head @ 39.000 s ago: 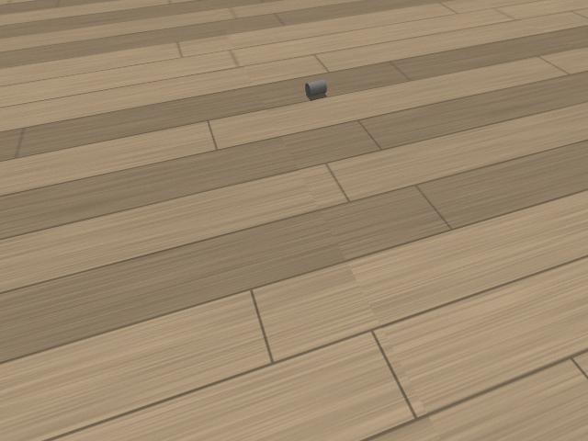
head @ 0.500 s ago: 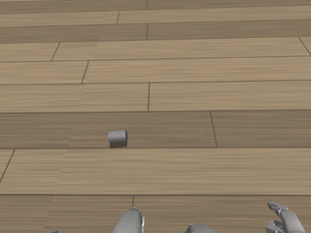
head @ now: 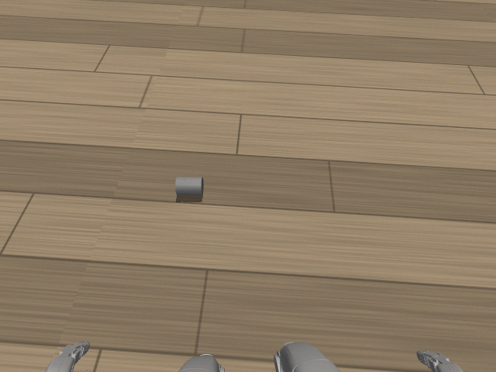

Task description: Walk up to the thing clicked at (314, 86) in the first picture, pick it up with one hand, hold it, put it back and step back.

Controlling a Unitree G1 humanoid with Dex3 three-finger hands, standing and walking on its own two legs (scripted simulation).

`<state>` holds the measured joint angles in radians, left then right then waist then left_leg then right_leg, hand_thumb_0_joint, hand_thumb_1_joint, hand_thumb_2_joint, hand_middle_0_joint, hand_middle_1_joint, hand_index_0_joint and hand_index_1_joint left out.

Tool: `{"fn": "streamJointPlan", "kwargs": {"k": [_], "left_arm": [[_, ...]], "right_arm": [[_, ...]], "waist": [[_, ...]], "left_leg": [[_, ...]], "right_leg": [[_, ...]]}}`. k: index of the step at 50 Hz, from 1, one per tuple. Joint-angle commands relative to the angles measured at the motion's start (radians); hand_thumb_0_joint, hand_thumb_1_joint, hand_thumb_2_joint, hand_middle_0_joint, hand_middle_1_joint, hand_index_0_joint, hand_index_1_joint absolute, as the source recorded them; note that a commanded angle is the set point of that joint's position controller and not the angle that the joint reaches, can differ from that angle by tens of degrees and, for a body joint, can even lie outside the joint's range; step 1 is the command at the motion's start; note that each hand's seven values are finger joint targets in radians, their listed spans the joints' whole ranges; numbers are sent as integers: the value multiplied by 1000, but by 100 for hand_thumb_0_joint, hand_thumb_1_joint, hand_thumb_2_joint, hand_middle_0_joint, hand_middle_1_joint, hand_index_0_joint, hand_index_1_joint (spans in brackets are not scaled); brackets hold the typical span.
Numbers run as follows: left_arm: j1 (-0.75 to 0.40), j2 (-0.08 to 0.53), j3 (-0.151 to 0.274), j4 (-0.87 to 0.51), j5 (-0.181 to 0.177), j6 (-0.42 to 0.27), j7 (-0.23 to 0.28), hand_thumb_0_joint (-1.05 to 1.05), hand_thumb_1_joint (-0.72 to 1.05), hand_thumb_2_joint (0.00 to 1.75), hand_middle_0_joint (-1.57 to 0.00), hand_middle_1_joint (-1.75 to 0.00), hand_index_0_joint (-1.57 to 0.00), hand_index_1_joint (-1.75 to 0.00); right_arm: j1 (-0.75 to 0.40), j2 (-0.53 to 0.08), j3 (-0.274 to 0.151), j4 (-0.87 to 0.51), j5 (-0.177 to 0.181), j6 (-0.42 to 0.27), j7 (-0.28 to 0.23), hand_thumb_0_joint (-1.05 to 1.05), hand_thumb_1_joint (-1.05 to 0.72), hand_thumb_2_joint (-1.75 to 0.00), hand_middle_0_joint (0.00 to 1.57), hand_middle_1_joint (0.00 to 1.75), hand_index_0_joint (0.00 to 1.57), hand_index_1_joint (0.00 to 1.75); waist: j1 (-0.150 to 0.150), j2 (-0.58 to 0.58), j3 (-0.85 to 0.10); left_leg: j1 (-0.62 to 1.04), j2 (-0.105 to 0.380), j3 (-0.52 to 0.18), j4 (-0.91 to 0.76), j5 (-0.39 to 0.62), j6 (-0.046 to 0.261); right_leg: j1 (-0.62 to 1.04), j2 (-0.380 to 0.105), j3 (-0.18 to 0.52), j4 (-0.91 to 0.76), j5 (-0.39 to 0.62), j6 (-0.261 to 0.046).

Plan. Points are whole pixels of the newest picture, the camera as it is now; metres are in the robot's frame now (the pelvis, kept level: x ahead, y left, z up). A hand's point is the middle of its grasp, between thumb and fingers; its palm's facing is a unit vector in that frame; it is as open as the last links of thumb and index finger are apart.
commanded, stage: step back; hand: left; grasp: from above
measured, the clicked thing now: (189, 185) +0.93 +0.26 -0.72
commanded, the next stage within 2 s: stand in 1.34 s
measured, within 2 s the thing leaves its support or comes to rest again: neither
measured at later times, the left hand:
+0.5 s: hand out of the picture -0.10 +0.29 -0.14, palm faces +0.07 -0.90 -0.44, open 7.4 cm
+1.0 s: hand out of the picture -0.10 +0.28 -0.15, palm faces +0.05 -0.93 -0.35, open 7.4 cm
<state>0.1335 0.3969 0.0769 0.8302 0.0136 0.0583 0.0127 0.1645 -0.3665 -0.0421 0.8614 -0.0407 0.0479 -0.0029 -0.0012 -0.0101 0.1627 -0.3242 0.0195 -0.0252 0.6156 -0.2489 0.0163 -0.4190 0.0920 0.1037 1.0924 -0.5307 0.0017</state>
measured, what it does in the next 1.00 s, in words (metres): walks backwards: right foot, then left foot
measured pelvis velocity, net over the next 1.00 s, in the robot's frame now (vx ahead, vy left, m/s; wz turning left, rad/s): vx -0.14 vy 0.01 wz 0.04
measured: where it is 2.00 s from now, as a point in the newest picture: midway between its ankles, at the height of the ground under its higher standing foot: outside the picture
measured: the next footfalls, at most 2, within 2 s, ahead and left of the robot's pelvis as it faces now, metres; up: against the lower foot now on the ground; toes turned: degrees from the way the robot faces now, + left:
right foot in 0.10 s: -0.08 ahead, -0.12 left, +0.00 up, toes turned +2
left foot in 0.44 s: -0.08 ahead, +0.14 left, +0.00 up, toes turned +3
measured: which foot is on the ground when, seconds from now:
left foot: down 0.00-0.12, up 0.14-0.42, down 0.44-1.00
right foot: up 0.00-0.08, down 0.10-1.00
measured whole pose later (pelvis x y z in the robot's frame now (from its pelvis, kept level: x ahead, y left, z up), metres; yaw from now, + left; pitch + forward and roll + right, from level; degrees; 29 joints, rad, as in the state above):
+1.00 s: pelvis -0.14 +0.01 +0.00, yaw +2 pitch -2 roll +0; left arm 0.22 0.37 0.04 0.99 0.02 -0.01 -0.02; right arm 0.19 -0.37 -0.07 1.01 -0.04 -0.01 0.01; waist 0.03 -0.02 0.06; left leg -0.28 0.00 0.01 0.61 -0.29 0.01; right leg -0.29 -0.02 0.03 0.69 -0.41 -0.01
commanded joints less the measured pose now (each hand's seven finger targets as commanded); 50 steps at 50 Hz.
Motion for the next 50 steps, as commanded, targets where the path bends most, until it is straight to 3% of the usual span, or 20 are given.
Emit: {"fn": "streamJointPlan", "kwargs": {"k": [1,4,5,6,7,10,17,21,22,23,24,27,33,34,36,45,46,47,48,50], "left_arm": [[53,152,35,-51,5,-37,15,0,90,90,-20,-30,-20,-30],[136,150,34,13,17,-56,20,0,90,90,-20,-30,-20,-30],[132,200,50,14,29,-62,20,0,90,90,-20,-30,-20,-30],[125,311,79,5,32,-59,17,0,90,90,-20,-30,-20,-30],[64,397,95,-26,34,-59,19,0,90,90,-20,-30,-20,-30],[-92,257,61,-64,26,-66,31,0,90,90,-20,-30,-20,-30],[48,270,79,-23,44,-68,22,0,90,90,-20,-30,-20,-30],[35,254,50,-15,35,-50,3,0,90,90,-20,-30,-20,-30],[69,192,30,-14,34,-48,0,0,90,90,-20,-30,-20,-30],[-7,148,13,-26,10,-56,2,0,90,90,-20,-30,-20,-30],[-93,243,48,-13,21,-60,7,0,90,90,-20,-30,-20,-30],[55,187,34,51,3,-69,-19,0,90,90,-20,-30,-20,-30],[112,159,39,102,19,-94,-20,0,90,90,-20,-30,-20,-30],[126,186,47,106,29,-106,-11,0,90,90,-20,-30,-20,-30],[124,322,72,96,35,-120,-5,0,90,90,-20,-30,-20,-30],[6,197,14,55,17,-106,-14,0,90,90,-20,-30,-20,-30],[16,160,-1,57,13,-101,-15,0,90,90,-20,-30,-20,-30],[10,103,-16,54,-4,-94,-16,0,90,90,-20,-30,-20,-30],[32,161,3,80,-7,-86,-9,0,90,90,-20,-30,-20,-30],[44,173,6,95,2,-90,-11,0,90,90,-20,-30,-20,-30]], "right_arm": [[-11,-269,-78,-89,4,-14,-17,0,-90,-90,20,30,20,30],[-44,-275,-71,-89,23,11,-9,0,-90,-90,20,30,20,30],[-41,-234,-57,-93,28,10,-6,0,-90,-90,20,30,20,30],[-85,-182,-47,-120,38,6,-9,0,-90,-90,20,30,20,30],[-92,-204,-64,-121,27,15,-25,0,-90,-90,20,30,20,30],[7,-228,-68,-62,41,18,-20,0,-90,-90,20,30,20,30],[-29,-222,-66,-59,5,-9,0,0,-90,-90,20,30,20,30],[129,-214,-84,52,6,-33,11,0,-90,-90,20,30,20,30],[145,-241,-96,62,-9,-42,9,0,-90,-90,20,30,20,30],[80,-330,-97,36,-16,-46,8,0,-90,-90,20,30,20,30],[18,-361,-100,13,-9,-52,13,0,-90,-90,20,30,20,30],[-92,-255,-63,6,-9,-81,-2,0,-90,-90,20,30,20,30],[-40,-230,-67,27,-4,-49,10,0,-90,-90,20,30,20,30],[-3,-184,-54,24,4,-49,8,0,-90,-90,20,30,20,30],[-36,-189,-56,8,5,-54,1,0,-90,-90,20,30,20,30],[78,-167,-71,90,1,-86,9,0,-90,-90,20,30,20,30],[81,-196,-78,91,-5,-89,2,0,-90,-90,20,30,20,30],[49,-242,-79,79,-9,-97,-4,0,-90,-90,20,30,20,30],[-14,-291,-80,62,-2,-97,-2,0,-90,-90,20,30,20,30],[-63,-257,-68,56,-2,-97,0,0,-90,-90,20,30,20,30]], "waist": [[-1,226,-217],[34,189,-265],[31,116,-253],[64,-184,-195],[84,-277,-139],[-26,-38,-115],[84,-183,-143],[3,-127,-169],[-8,35,-179],[-37,298,-117],[-56,158,-13],[43,111,-69],[40,129,-80],[41,47,-106],[64,-130,-68],[-15,-76,-143],[-25,11,-164],[-14,151,-159],[7,149,-131],[26,103,-102]], "left_leg": [[235,226,-218,-104,407,207],[148,167,-158,-9,306,137],[-15,113,-155,27,141,87],[-222,-81,-93,199,-174,15],[-163,-94,-124,469,-383,-23],[-149,-132,-194,633,-245,-25],[-158,-47,-54,214,-307,-37],[236,-66,50,-219,-175,13],[337,19,-125,-313,-300,41],[167,297,-555,-464,-687,154],[-98,365,-626,-502,-758,234],[31,190,-270,-350,-368,129],[-80,139,-145,-186,-376,92],[-132,95,-106,-63,-317,61],[-218,-21,-41,273,-343,-7],[203,-28,36,-154,-46,-7],[251,36,-71,-210,-45,8],[192,222,-359,-348,-210,69],[48,320,-443,-388,-365,159],[36,268,-327,-321,-208,158]], "right_leg": [[36,-77,-53,-362,23,13],[241,-51,-131,-719,302,-6],[331,-112,-11,-696,314,-31],[285,-332,300,-747,326,-143],[27,-544,509,-815,342,-308],[43,-373,166,-664,561,-212],[250,-355,199,-723,-84,-187],[27,-278,83,-636,-155,-109],[-109,-207,4,-475,-143,-67],[-241,-67,-137,-276,-83,-6],[-127,-128,4,-173,-47,0],[-35,-112,-32,-211,137,-13],[310,-58,-124,-679,191,-21],[401,-94,-19,-722,174,-38],[218,-449,502,-896,-261,-224],[15,-252,51,-630,199,-117],[-35,-209,1,-541,237,-86],[-73,-111,-63,-421,156,-31],[9,-106,-73,-335,23,-19],[65,-126,-52,-365,35,-25]]}}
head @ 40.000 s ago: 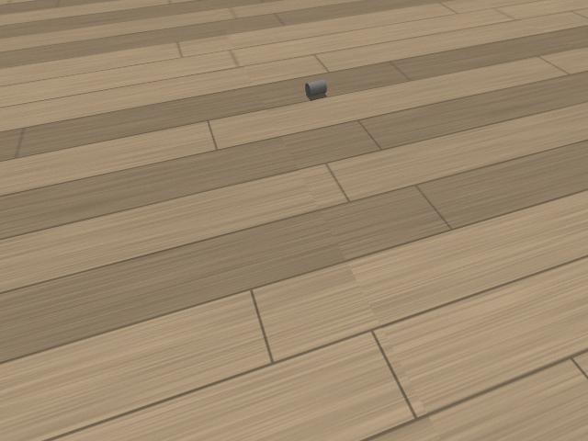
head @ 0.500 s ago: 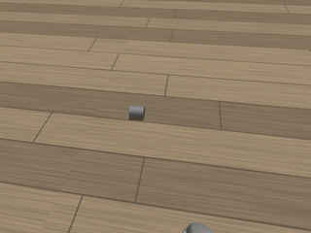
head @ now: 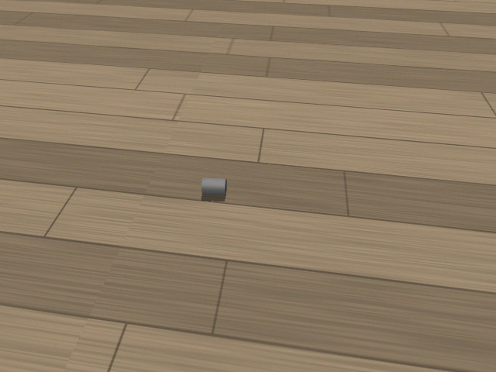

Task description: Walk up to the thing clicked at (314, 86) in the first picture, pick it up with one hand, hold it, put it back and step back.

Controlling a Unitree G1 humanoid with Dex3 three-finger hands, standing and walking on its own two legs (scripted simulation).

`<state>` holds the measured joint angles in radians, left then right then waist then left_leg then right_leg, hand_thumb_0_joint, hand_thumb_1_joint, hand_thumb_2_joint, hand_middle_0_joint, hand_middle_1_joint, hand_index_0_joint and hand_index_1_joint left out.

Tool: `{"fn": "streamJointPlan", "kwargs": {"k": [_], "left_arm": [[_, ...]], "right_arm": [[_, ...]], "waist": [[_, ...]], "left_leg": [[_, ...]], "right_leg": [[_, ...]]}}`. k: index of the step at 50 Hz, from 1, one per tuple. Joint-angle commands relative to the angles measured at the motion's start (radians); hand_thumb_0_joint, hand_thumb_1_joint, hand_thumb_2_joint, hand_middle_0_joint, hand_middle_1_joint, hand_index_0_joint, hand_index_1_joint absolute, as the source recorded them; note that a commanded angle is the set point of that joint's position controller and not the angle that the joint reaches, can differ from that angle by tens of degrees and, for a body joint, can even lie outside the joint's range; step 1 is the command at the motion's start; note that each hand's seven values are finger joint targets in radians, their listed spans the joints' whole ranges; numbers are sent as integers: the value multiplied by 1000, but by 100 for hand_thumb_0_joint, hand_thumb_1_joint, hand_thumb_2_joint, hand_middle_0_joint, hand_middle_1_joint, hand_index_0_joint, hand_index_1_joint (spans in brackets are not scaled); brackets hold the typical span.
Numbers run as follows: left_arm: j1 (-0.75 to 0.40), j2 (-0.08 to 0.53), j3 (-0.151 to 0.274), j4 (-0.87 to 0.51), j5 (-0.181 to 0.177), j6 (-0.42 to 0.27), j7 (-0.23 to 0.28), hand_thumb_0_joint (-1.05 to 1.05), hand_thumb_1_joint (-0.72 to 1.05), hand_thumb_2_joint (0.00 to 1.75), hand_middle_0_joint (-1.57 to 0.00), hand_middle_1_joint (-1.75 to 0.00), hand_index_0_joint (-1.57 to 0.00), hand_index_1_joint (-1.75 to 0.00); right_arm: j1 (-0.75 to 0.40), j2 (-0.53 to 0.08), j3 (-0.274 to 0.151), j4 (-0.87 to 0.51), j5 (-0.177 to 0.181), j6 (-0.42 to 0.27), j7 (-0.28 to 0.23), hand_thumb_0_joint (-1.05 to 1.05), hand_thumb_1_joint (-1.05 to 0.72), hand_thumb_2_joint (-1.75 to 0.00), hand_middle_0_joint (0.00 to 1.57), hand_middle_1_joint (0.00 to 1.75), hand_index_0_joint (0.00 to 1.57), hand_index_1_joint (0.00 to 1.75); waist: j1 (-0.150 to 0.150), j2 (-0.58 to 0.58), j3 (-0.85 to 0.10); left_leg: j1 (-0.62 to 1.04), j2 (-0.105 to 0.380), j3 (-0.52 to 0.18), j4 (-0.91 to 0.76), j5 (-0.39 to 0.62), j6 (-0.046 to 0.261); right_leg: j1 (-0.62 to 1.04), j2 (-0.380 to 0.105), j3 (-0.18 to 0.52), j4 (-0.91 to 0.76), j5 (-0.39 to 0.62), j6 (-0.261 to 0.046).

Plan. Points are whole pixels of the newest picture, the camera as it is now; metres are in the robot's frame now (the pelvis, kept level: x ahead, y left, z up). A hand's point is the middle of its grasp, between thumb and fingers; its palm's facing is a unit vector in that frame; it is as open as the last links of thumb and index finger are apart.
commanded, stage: step back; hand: left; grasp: from above
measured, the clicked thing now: (214, 186) +1.08 +0.20 -0.72
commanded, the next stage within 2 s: stand in 0.34 s
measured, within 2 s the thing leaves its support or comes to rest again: neither
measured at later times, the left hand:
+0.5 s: hand (119, 367) +0.16 +0.25 -0.13, palm faces -0.04 -0.94 -0.35, open 7.4 cm
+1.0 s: hand out of the picture +0.09 +0.24 -0.13, palm faces -0.05 -0.94 -0.34, open 7.4 cm
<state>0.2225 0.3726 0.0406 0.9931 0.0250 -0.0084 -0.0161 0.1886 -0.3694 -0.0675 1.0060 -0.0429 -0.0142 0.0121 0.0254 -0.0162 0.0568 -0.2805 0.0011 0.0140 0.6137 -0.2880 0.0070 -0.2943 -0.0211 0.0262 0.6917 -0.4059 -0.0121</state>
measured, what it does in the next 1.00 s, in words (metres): stands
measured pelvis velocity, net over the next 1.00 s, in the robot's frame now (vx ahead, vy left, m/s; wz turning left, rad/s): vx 0.01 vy -0.01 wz -0.02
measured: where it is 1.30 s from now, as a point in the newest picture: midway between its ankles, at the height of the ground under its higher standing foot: outside the picture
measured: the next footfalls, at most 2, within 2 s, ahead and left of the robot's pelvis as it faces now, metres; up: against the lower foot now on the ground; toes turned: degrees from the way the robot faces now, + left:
none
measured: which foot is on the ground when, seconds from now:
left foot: down 0.00-1.00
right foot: down 0.00-1.00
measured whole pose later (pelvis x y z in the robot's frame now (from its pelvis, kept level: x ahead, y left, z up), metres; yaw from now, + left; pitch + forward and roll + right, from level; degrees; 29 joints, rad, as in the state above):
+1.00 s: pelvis +0.01 -0.01 +0.02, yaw -1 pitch -3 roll +0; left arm 0.10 0.35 0.00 1.15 0.01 -0.02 -0.01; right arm 0.09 -0.35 -0.02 1.16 -0.01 0.00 0.01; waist -0.01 0.01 0.06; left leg -0.11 0.03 0.02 0.32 -0.16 -0.02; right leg -0.10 0.00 0.01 0.31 -0.16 0.00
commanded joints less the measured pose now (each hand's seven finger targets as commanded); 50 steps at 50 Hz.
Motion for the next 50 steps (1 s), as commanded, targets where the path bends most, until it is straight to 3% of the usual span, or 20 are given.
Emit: {"fn": "streamJointPlan", "kwargs": {"k": [1,3,4,5,6,7,10,13,16,17,21,24,27,30,31,35,42,48,50], "left_arm": [[-47,181,40,-58,-10,-29,18,0,90,90,-20,-30,-20,-30],[-8,176,40,-26,-13,-42,23,0,90,90,-20,-30,-20,-30],[-16,198,46,-15,-10,-46,28,0,90,90,-20,-30,-20,-30],[-27,221,49,-20,-10,-50,31,0,90,90,-20,-30,-20,-30],[-60,250,52,-25,-10,-51,29,0,90,90,-20,-30,-20,-30],[-92,250,49,-31,-10,-52,29,0,90,90,-20,-30,-20,-30],[-128,218,36,-26,-16,-45,32,0,90,90,-20,-30,-20,-30],[-119,213,33,-9,-14,-43,35,0,90,90,-20,-30,-20,-30],[-159,213,32,-10,-14,-39,36,0,90,90,-20,-30,-20,-30],[-154,177,11,16,-30,-35,32,0,90,90,-20,-30,-20,-30],[-165,180,8,32,-27,-28,36,0,90,90,-20,-30,-20,-30],[-183,182,7,45,-25,-28,35,0,90,90,-20,-30,-20,-30],[-206,184,7,54,-20,-24,30,0,90,90,-20,-30,-20,-30],[-220,188,5,65,-18,-26,27,0,90,90,-20,-30,-20,-30],[-212,183,3,67,-18,-30,26,0,90,90,-20,-30,-20,-30],[-215,184,0,81,-17,-33,27,0,90,90,-20,-30,-20,-30],[-203,189,0,88,-17,-35,24,0,90,90,-20,-30,-20,-30],[-179,186,-3,96,-16,-32,23,0,90,90,-20,-30,-20,-30],[-177,191,-1,96,-17,-32,22,0,90,90,-20,-30,-20,-30]], "right_arm": [[-94,-243,-39,-81,-2,-35,-16,0,-90,-90,20,30,20,30],[-118,-222,-31,-72,13,-30,-14,0,-90,-90,20,30,20,30],[-115,-201,-22,-70,22,-28,-14,0,-90,-90,20,30,20,30],[-104,-181,-16,-70,29,-26,-16,0,-90,-90,20,30,20,30],[-87,-178,-17,-62,33,-24,-19,0,-90,-90,20,30,20,30],[-79,-182,-20,-49,28,-24,-22,0,-90,-90,20,30,20,30],[-105,-192,-19,-23,26,-26,-22,0,-90,-90,20,30,20,30],[-123,-188,-16,-12,31,-27,-22,0,-90,-90,20,30,20,30],[-133,-184,-15,3,28,-22,-23,0,-90,-90,20,30,20,30],[-131,-189,-2,9,37,-24,-23,0,-90,-90,20,30,20,30],[-147,-197,0,28,37,-28,-25,0,-90,-90,20,30,20,30],[-160,-187,8,34,39,-27,-23,0,-90,-90,20,30,20,30],[-183,-179,13,37,39,-23,-23,0,-90,-90,20,30,20,30],[-193,-180,13,46,38,-22,-18,0,-90,-90,20,30,20,30],[-198,-187,12,48,36,-22,-17,0,-90,-90,20,30,20,30],[-187,-182,15,63,37,-17,-14,0,-90,-90,20,30,20,30],[-172,-182,17,74,32,-18,-11,0,-90,-90,20,30,20,30],[-155,-188,18,83,32,-15,-9,0,-90,-90,20,30,20,30],[-145,-186,19,84,30,-17,-8,0,-90,-90,20,30,20,30]], "waist": [[1,142,-3],[23,172,-48],[16,145,-79],[6,91,-114],[-16,35,-117],[-27,12,-115],[-20,16,-108],[-11,0,-139],[-19,-5,-126],[-26,10,-134],[-22,33,-159],[-23,32,-153],[-24,29,-112],[-28,24,-96],[-24,32,-118],[-34,19,-85],[-33,27,-78],[-29,20,-50],[-30,18,-65]], "left_leg": [[20,251,-298,-271,-40,137],[13,191,-177,-182,204,74],[-5,160,-144,-141,282,46],[-6,125,-110,-106,273,27],[29,92,-81,-98,200,16],[61,90,-72,-94,190,16],[86,115,-85,-135,277,34],[121,122,-68,-120,392,46],[108,117,-59,-146,354,35],[164,132,-97,-197,444,34],[233,145,-91,-210,577,25],[230,144,-86,-248,543,17],[221,133,-78,-293,384,8],[218,132,-82,-320,299,4],[232,135,-77,-311,322,9],[205,130,-80,-335,224,3],[196,132,-84,-351,181,2],[176,130,-92,-360,97,5],[179,133,-95,-362,122,6]], "right_leg": [[-44,-16,10,-51,-55,-14],[104,-10,-1,-249,173,-12],[172,-30,49,-242,316,-18],[196,-69,104,-230,384,-36],[161,-110,145,-228,393,-55],[140,-130,158,-226,404,-66],[138,-97,94,-215,451,-43],[174,-90,76,-205,537,-33],[183,-95,83,-219,514,-31],[179,-99,73,-236,577,-22],[220,-92,49,-264,609,-9],[251,-95,50,-292,579,-3],[222,-96,61,-352,475,-1],[205,-99,65,-385,410,-1],[222,-104,64,-389,446,-1],[206,-104,72,-423,374,5],[186,-105,78,-437,336,0],[146,-99,82,-455,234,2],[161,-102,83,-445,249,-2]]}}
